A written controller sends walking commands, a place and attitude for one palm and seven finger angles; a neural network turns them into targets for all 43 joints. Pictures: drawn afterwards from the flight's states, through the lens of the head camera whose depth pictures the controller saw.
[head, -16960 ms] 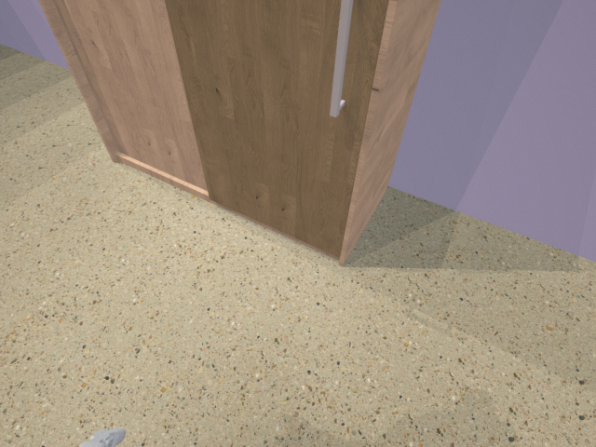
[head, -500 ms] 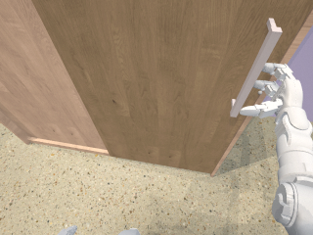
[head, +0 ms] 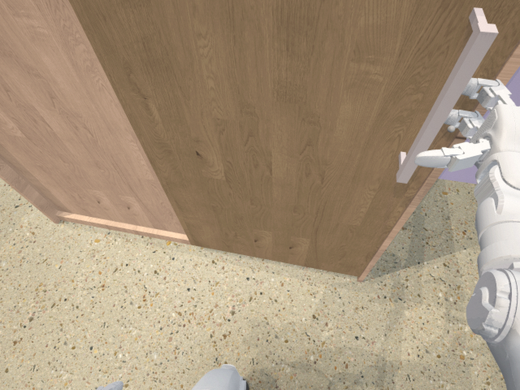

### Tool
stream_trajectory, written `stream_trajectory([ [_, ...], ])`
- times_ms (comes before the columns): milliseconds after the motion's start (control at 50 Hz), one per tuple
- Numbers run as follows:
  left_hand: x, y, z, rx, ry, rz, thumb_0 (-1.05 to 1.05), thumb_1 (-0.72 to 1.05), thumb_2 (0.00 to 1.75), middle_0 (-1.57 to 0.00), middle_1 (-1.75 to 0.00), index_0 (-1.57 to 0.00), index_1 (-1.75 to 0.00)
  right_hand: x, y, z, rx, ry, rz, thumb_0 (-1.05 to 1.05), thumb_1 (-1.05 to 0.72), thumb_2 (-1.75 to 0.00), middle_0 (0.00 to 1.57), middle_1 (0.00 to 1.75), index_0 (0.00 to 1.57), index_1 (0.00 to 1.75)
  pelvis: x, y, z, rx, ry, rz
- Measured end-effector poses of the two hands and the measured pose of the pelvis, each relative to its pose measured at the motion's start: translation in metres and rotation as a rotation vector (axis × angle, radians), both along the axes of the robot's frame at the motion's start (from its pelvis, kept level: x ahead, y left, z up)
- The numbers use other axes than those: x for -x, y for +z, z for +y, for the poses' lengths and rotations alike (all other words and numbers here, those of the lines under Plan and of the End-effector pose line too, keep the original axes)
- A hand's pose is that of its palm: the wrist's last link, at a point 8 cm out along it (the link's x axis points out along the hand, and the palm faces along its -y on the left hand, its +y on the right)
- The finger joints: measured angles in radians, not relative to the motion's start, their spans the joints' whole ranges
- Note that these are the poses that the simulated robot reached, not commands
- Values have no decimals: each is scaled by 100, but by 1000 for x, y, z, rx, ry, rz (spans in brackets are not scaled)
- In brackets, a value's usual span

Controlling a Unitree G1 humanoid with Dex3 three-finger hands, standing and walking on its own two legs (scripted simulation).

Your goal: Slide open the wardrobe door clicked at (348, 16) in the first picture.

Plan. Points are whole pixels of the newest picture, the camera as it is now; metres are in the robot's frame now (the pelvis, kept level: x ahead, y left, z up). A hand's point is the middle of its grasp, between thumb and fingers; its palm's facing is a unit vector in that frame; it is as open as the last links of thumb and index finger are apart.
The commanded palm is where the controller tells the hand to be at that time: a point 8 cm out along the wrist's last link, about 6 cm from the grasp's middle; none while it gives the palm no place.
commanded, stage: slide the fingers in behind the handle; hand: right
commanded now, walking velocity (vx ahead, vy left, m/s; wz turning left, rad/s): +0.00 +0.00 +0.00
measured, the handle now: (432, 112) +0.54 -0.18 +0.12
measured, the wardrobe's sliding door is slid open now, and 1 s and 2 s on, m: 0.00 0.00 0.00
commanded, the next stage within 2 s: grip the handle and tug to test in 1.92 s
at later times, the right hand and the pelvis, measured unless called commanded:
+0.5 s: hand (447, 132) +0.49 -0.19 +0.13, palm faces +0.06 +1.00 -0.01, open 13.9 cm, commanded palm +0.46 -0.24 +0.13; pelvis +0.01 -0.01 +0.00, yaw +1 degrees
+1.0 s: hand (431, 133) +0.49 -0.17 +0.13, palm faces +0.06 +1.00 +0.00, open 14.0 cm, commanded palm +0.46 -0.22 +0.13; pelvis +0.01 +0.00 +0.00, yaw +0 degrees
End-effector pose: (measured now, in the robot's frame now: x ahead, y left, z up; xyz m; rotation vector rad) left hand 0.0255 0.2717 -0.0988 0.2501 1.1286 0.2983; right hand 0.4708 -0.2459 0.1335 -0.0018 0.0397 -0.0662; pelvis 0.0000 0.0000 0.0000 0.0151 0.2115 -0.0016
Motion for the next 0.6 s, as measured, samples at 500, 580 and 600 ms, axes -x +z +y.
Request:
stream_trajectory([
  [500, 2, 0, -17, 36, 23, -11, 1, 90, 90, -20, -30, -20, -30, 3, -5, 3, 4, 3, -20, -2, 50, -30, 31, 121, 31, 121, -6, 1, -7, -5, 18, -1],
  [580, -12, 1, -18, 38, 11, -46, 1, 90, 90, -20, -30, -20, -30, 9, -6, 4, 6, -1, -19, -2, 50, -30, 30, 121, 30, 120, -9, 3, -7, -5, 16, -15],
  [600, -16, 2, -18, 38, 7, -54, 1, 90, 90, -20, -30, -20, -30, 11, -6, 4, 9, -2, -19, -2, 50, -30, 30, 121, 30, 120, -9, 3, -7, -5, 14, -18],
])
